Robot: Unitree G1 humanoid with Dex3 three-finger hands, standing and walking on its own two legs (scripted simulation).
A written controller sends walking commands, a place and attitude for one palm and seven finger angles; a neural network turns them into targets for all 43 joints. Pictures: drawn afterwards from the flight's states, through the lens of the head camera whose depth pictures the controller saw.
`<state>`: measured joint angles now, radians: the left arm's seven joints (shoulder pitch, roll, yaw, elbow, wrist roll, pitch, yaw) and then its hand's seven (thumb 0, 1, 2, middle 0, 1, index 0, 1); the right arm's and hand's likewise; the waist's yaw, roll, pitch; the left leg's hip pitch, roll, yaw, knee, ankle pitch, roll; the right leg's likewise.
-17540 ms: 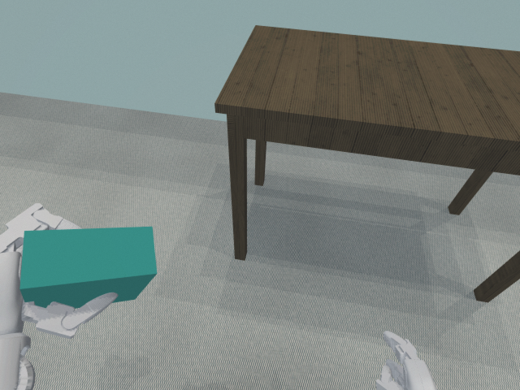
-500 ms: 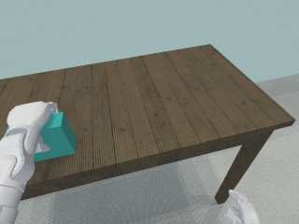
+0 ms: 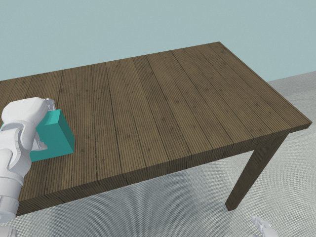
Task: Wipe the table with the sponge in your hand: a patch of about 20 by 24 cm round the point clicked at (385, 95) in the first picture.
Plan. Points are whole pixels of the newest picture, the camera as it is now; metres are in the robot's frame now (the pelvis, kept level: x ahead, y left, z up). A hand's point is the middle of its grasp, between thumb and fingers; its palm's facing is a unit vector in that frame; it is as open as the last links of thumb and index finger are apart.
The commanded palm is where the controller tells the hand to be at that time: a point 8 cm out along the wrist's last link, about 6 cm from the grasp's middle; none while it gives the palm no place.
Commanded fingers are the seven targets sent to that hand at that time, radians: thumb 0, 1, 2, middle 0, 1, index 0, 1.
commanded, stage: wipe forward along the first lane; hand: left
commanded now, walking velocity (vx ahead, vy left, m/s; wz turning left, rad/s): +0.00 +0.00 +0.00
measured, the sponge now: (44, 141) +0.32 +0.35 +0.08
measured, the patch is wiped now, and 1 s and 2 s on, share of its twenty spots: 0.30 0.50 0.75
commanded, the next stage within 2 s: slide across to the middle lane in 0.56 s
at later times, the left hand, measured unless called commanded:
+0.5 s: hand (39, 112) +0.38 +0.37 +0.13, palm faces -0.12 +0.01 -0.99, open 9.8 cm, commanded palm +0.37 +0.36 +0.16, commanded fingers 0.00 0.10 1.30 -1.20 -1.60 -1.20 -1.60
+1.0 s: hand (59, 101) +0.42 +0.33 +0.13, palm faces -0.05 +0.02 -1.00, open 9.8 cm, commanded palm +0.40 +0.32 +0.19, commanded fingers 0.00 0.10 1.30 -1.20 -1.60 -1.20 -1.60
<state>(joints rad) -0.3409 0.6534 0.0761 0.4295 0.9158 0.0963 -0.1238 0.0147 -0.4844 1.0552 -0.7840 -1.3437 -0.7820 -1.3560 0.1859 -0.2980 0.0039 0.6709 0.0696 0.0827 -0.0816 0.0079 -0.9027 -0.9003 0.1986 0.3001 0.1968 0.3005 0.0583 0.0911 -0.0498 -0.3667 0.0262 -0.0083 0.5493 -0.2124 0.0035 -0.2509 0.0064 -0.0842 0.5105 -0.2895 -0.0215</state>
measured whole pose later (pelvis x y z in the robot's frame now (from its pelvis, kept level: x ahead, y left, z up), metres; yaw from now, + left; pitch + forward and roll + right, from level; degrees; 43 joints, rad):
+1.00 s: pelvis +0.02 +0.02 +0.00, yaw -1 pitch +6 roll -2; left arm -0.61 0.63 -0.03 0.66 0.97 0.08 -0.05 0.01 -0.49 1.08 -0.76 -1.36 -0.75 -1.40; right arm 0.26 -0.28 -0.02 0.70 0.08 0.10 -0.05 0.01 -0.90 -0.90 0.20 0.30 0.20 0.30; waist 0.03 0.07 -0.07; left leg -0.40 0.01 0.01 0.52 -0.22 0.03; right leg -0.28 -0.01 -0.06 0.45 -0.28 0.00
